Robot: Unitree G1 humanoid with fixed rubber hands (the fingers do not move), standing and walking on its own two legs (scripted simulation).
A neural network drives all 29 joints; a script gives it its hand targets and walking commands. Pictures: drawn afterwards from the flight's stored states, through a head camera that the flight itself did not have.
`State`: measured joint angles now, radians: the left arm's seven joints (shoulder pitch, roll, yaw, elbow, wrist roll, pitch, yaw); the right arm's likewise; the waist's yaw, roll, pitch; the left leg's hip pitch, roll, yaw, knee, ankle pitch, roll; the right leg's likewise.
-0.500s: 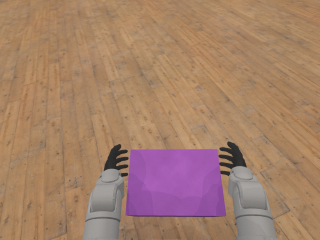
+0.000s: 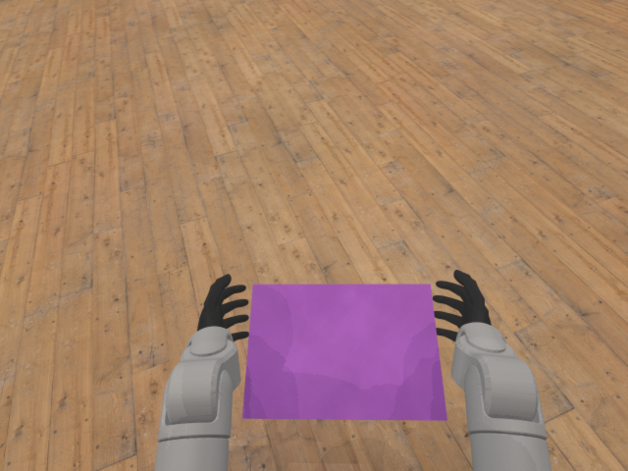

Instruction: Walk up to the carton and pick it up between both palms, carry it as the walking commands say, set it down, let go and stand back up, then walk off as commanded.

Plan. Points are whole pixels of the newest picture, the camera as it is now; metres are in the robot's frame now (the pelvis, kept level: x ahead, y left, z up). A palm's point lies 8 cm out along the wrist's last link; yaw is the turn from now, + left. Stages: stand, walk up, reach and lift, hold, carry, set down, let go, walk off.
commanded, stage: carry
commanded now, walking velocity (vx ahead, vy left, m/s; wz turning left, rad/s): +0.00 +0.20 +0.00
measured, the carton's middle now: (340, 355) +0.29 +0.00 -0.06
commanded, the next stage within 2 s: none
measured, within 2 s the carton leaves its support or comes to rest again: neither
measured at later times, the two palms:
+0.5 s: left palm (134, 343) +0.25 +0.24 +0.07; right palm (404, 328) +0.27 -0.08 +0.07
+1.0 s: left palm (41, 373) +0.22 +0.33 +0.08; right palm (329, 361) +0.22 +0.01 +0.08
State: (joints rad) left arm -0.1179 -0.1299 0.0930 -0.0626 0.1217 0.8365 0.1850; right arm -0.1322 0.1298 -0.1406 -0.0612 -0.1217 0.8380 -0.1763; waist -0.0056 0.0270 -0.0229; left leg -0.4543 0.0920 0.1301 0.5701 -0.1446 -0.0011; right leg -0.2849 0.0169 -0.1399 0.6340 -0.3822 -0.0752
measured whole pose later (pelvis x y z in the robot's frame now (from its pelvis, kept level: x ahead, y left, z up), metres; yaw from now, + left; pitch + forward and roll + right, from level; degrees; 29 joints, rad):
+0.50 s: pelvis +0.01 +0.08 -0.02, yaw +0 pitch +3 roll -1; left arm -0.05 -0.13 0.04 -0.41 0.08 1.18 0.21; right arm -0.07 0.13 -0.09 -0.40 -0.10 1.19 -0.19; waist 0.02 0.03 -0.10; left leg -0.55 0.01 0.17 0.74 -0.26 0.11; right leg -0.37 -0.10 -0.11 0.79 -0.48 0.04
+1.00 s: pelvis -0.04 +0.17 -0.01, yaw -1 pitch +4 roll -1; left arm -0.07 -0.13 0.06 -0.48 0.10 1.22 0.21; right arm -0.11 0.13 -0.07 -0.42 -0.10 1.19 -0.19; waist 0.00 0.00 -0.06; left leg -0.50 0.05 0.12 0.71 -0.28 0.04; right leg -0.47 -0.11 -0.10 0.86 -0.54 0.06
